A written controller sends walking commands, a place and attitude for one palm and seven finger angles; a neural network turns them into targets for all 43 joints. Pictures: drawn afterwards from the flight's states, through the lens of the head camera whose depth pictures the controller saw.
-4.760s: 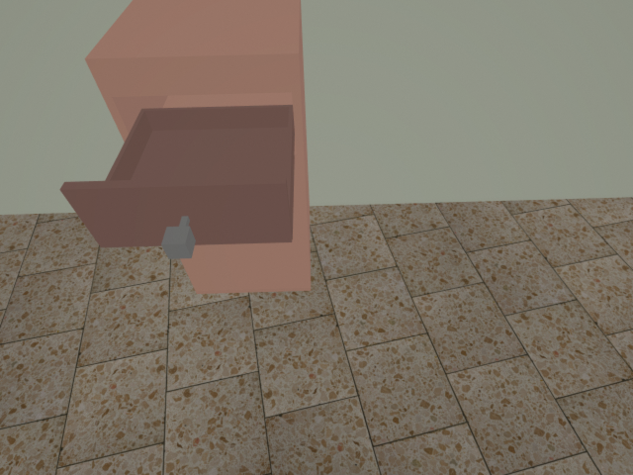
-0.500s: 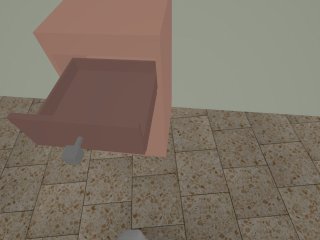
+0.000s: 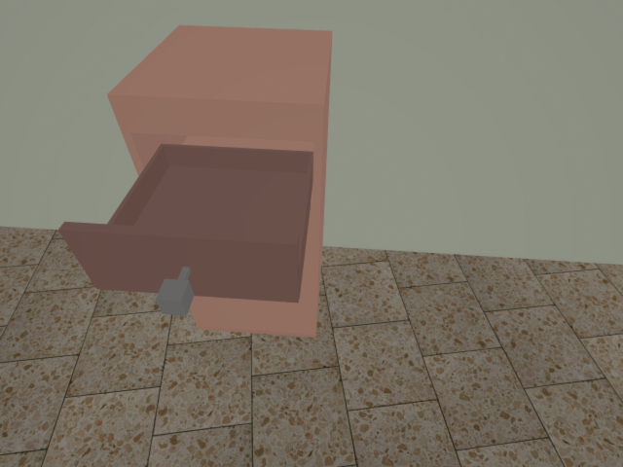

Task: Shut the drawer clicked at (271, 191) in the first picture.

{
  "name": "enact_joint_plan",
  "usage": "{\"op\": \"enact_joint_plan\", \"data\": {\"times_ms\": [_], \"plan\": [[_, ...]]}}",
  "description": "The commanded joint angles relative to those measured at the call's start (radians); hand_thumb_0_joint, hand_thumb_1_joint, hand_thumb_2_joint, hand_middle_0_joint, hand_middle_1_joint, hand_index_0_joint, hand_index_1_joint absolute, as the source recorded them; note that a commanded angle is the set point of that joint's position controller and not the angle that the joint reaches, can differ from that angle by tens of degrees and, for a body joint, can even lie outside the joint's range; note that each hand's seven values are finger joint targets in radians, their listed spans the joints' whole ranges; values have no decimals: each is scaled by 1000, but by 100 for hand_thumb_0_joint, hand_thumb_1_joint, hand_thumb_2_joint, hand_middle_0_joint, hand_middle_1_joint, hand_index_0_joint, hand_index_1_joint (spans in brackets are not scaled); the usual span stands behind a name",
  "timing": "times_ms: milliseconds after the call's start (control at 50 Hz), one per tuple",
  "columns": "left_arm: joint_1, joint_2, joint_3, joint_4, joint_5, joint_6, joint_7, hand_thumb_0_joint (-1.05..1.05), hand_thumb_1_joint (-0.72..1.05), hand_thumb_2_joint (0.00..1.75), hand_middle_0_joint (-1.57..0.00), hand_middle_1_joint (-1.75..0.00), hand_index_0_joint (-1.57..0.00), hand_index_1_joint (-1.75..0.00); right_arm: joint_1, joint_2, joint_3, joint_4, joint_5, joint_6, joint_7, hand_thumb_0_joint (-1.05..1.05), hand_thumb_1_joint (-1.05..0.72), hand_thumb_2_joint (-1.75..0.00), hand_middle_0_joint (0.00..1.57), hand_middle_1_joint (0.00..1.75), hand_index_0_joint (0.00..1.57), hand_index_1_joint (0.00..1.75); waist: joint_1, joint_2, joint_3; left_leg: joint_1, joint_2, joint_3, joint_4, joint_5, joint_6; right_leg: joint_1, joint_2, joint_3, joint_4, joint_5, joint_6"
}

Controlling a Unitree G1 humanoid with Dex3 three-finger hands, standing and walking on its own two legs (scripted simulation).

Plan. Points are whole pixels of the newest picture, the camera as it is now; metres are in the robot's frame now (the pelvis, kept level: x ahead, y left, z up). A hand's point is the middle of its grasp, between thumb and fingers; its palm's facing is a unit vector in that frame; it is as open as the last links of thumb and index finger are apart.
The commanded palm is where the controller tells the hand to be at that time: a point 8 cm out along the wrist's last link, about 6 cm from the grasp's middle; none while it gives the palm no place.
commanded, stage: come to a stop and stand still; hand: left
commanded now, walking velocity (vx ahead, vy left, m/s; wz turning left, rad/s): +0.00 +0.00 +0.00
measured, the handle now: (179, 287) +0.40 +0.25 -0.03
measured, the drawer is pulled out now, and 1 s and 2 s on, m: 0.30 0.30 0.30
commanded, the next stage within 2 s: look again from close up in 0.56 s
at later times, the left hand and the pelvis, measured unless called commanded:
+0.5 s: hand out of the picture -0.08 +0.16 -0.18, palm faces +0.08 -0.99 -0.15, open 7.4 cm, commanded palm none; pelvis -0.04 +0.00 +0.00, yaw +2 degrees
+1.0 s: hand out of the picture -0.04 +0.15 -0.18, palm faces +0.07 -0.99 -0.15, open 7.3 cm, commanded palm none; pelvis -0.03 -0.01 +0.00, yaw +2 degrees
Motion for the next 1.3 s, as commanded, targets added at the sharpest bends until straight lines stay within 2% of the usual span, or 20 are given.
{"op": "enact_joint_plan", "data": {"times_ms": [0,60,120,140,200,240,280,340,420,460,500,520,580,620,700,800,900,960,1060,1280], "plan": [[74,86,23,-41,9,-5,-5,0,90,90,-20,-30,-20,-30,-18,-147,-23,-62,-6,-13,-2,0,-90,-90,20,30,20,30,27,63,147,-283,152,-232,-348,-413,27,9,-4,9,-22,-124,-27],[117,72,24,-32,10,-4,-9,0,90,90,-20,-30,-20,-30,-29,-151,-24,-59,-5,-10,-2,0,-90,-90,20,30,20,30,43,64,96,-304,162,-244,-354,-413,42,53,1,-2,33,-99,-25],[136,71,27,-26,9,-6,-11,0,90,90,-20,-30,-20,-30,-23,-145,-26,-44,-5,-4,-2,0,-90,-90,20,30,20,30,40,38,37,-254,145,-230,-323,-374,40,43,1,5,10,-118,-27],[136,67,24,-23,8,-10,-12,0,90,90,-20,-30,-20,-30,-19,-140,-25,-39,-4,-3,-1,0,-90,-90,20,30,20,30,38,24,52,-253,141,-222,-310,-391,38,23,-5,23,-20,-141,-28],[130,77,27,-21,9,-16,-12,0,90,90,-20,-30,-20,-30,14,-121,-27,-23,-6,7,2,0,-90,-90,20,30,20,30,17,-44,88,-211,86,-171,-230,-357,14,-89,-32,103,-133,-289,-43],[98,86,28,-21,6,-20,-10,0,90,90,-20,-30,-20,-30,51,-95,-23,-2,-6,10,1,0,-90,-90,20,30,20,30,-11,-68,97,-127,56,-143,-165,-275,4,-199,-59,157,-192,-358,-57],[91,85,30,-14,3,-25,-12,0,90,90,-20,-30,-20,-30,86,-77,-22,16,-6,8,-1,0,-90,-90,20,30,20,30,-26,-78,61,-64,44,-123,-117,-216,0,-233,-69,171,-209,-354,-60],[92,71,29,1,2,-25,-14,0,90,90,-20,-30,-20,-30,102,-75,-23,31,-4,2,-7,0,-90,-90,20,30,20,30,-33,-51,37,-50,60,-138,-133,-228,-1,-231,-47,143,-177,-318,-50],[152,36,26,29,8,-21,-16,0,90,90,-20,-30,-20,-30,49,-94,-24,34,-3,-11,-10,0,-90,-90,20,30,20,30,13,38,59,-194,124,-222,-281,-365,19,-92,9,70,-65,-184,-28],[181,16,21,48,9,-23,-17,0,90,90,-20,-30,-20,-30,21,-100,-24,33,0,-15,-12,0,-90,-90,20,30,20,30,30,70,70,-249,137,-233,-306,-390,27,-33,14,64,-29,-123,-26],[195,12,19,56,9,-26,-16,0,90,90,-20,-30,-20,-30,9,-92,-21,38,1,-14,-11,0,-90,-90,20,30,20,30,37,55,81,-254,122,-212,-289,-376,23,-26,5,82,-55,-127,-29],[192,14,19,55,11,-26,-15,0,90,90,-20,-30,-20,-30,12,-84,-21,39,1,-11,-11,0,-90,-90,20,30,20,30,33,21,97,-234,107,-206,-273,-356,18,-59,1,99,-90,-158,-32],[160,29,17,45,7,-35,-13,0,90,90,-20,-30,-20,-30,53,-59,-18,49,1,-7,-8,0,-90,-90,20,30,20,30,3,-55,105,-149,63,-156,-173,-256,2,-171,-46,183,-198,-299,-49],[131,43,19,40,4,-38,-11,0,90,90,-20,-30,-20,-30,84,-37,-15,65,1,-7,-7,0,-90,-90,20,30,20,30,-14,-95,89,-75,50,-126,-121,-169,-4,-219,-65,195,-236,-322,-56],[101,43,20,33,-1,-41,-12,0,90,90,-20,-30,-20,-30,108,-31,-11,77,0,-16,-9,0,-90,-90,20,30,20,30,-23,-75,66,-46,56,-125,-116,-130,-7,-223,-64,186,-231,-303,-54],[119,45,26,31,4,-31,-12,0,90,90,-20,-30,-20,-30,89,-47,-12,69,-6,-11,-8,0,-90,-90,20,30,20,30,0,-13,118,-163,73,-168,-188,-267,-3,-183,-37,166,-213,-332,-44],[133,24,24,39,0,-35,-18,0,90,90,-20,-30,-20,-30,87,-47,-10,75,-5,-23,-14,0,-90,-90,20,30,20,30,12,33,55,-157,91,-180,-225,-224,2,-87,-22,130,-154,-163,-41],[129,24,22,36,1,-40,-16,0,90,90,-20,-30,-20,-30,81,-52,-9,73,-1,-29,-14,0,-90,-90,20,30,20,30,17,21,37,-165,109,-200,-251,-222,7,-39,-23,117,-145,-104,-40],[125,35,23,39,5,-37,-13,0,90,90,-20,-30,-20,-30,91,-59,-12,79,-2,-19,-10,0,-90,-90,20,30,20,30,9,10,90,-176,107,-209,-267,-281,6,-88,-23,118,-172,-175,-34],[134,25,12,60,-1,-57,-10,0,90,90,-20,-30,-20,-30,99,-46,3,91,3,-36,-13,0,-90,-90,20,30,20,30,0,-26,31,-47,97,-159,-225,-62,-2,-50,-44,138,-187,-4,-45]]}}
